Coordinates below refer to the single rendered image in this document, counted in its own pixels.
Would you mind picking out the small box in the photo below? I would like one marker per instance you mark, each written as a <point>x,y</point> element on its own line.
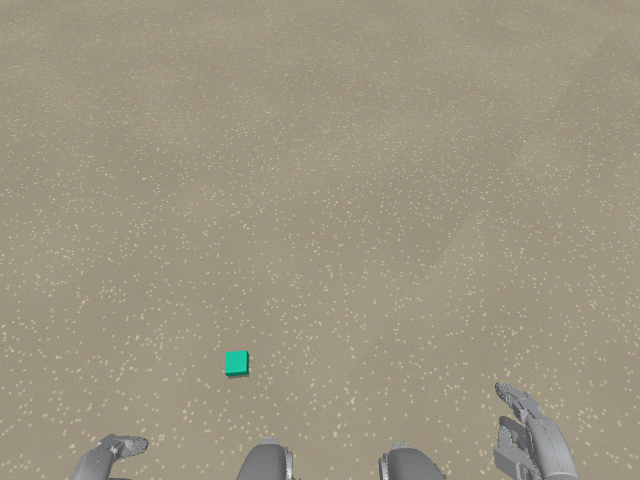
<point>237,363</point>

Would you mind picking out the right robot hand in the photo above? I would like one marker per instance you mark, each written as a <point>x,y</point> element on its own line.
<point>541,449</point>

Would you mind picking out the left robot hand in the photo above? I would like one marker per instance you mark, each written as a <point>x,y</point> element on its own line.
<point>97,464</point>

